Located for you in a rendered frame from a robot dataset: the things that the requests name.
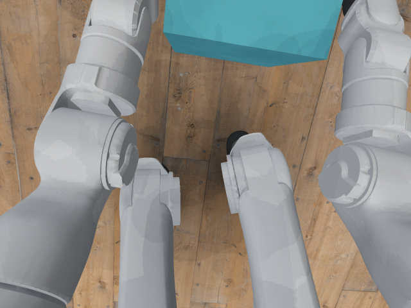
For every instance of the robot right upper arm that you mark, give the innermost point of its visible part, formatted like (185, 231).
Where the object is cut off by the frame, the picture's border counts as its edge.
(370, 189)

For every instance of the left robot forearm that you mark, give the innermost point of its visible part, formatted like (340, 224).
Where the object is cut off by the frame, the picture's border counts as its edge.
(106, 72)

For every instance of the robot left upper arm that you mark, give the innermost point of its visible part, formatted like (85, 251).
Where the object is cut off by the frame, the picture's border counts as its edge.
(46, 239)

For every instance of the robot right hand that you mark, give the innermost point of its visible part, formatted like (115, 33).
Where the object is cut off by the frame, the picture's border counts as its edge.
(346, 4)

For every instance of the left robot thigh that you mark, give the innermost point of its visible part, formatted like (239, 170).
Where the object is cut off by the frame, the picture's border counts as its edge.
(146, 268)

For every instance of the robot right foot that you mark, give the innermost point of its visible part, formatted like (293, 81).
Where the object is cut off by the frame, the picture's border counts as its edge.
(232, 139)

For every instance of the right robot forearm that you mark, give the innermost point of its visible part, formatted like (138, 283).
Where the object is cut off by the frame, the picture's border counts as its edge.
(375, 77)

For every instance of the carton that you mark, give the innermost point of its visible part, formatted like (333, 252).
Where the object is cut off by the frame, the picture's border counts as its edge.
(258, 32)

